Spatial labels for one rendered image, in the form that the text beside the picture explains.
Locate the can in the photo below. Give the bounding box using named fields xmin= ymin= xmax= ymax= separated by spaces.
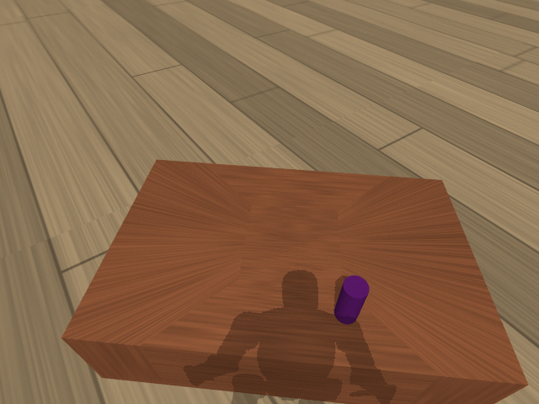
xmin=334 ymin=275 xmax=370 ymax=324

